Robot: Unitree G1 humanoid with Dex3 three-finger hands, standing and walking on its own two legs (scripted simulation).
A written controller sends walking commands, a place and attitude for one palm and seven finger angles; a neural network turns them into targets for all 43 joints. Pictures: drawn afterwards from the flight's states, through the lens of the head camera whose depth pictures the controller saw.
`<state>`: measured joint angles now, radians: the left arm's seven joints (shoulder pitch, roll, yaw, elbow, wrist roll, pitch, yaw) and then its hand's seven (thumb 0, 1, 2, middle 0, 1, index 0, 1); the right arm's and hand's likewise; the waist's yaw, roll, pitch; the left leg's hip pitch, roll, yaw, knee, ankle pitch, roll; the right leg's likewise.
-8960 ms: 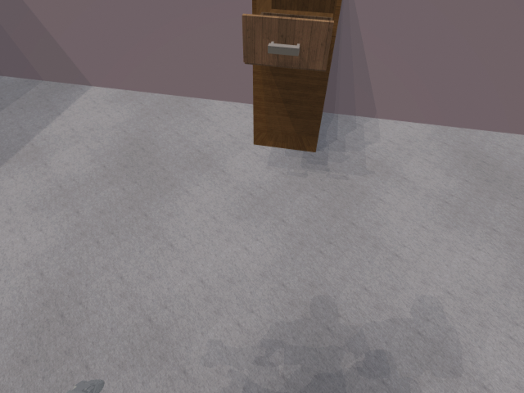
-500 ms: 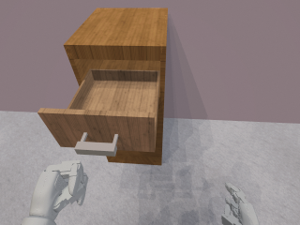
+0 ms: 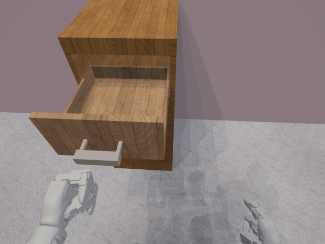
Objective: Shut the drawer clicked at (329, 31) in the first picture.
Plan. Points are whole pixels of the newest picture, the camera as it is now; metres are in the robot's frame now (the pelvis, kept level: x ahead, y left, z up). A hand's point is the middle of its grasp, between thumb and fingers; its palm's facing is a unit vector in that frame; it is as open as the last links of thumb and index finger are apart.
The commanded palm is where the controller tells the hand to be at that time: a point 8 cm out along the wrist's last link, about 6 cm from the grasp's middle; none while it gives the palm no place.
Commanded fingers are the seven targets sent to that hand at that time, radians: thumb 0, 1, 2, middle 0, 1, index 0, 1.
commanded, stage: bring the fist close to the handle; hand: left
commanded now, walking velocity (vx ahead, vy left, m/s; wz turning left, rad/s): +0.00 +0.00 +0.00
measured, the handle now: (100, 150) +0.35 +0.19 +0.02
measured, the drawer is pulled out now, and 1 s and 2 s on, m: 0.30 0.30 0.20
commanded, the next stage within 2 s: push the drawer shut in 0.98 s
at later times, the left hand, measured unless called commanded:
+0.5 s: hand (104, 185) +0.25 +0.16 +0.03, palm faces -0.04 -1.00 -0.03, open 3.3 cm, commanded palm +0.24 +0.21 +0.03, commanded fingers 0.00 0.90 0.90 -1.40 -1.60 -1.40 -1.60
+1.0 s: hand (108, 183) +0.26 +0.15 +0.01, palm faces -0.04 -1.00 -0.03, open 3.3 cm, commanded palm +0.25 +0.21 +0.02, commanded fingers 0.00 0.90 0.90 -1.40 -1.60 -1.40 -1.60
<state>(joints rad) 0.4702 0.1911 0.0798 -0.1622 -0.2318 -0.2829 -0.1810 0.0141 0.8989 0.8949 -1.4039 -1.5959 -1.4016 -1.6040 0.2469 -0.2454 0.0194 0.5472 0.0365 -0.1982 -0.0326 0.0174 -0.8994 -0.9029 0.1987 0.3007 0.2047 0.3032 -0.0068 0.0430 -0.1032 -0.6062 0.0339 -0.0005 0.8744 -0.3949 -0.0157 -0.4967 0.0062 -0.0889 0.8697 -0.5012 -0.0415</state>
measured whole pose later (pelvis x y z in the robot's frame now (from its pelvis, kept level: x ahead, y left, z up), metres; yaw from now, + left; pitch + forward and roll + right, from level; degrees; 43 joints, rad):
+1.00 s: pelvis -0.02 +0.02 -0.03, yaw -1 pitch +14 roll -1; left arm 0.17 0.18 0.03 0.11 -0.17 -0.37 -0.06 0.01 0.90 0.90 -1.40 -1.60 -1.40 -1.60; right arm 0.22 -0.24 0.02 0.52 0.02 -0.06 -0.02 0.02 -0.90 -0.90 0.20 0.30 0.20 0.30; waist -0.04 0.04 -0.14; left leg -0.88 0.04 0.01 1.08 -0.45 0.01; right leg -0.77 0.00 -0.07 1.07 -0.55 -0.02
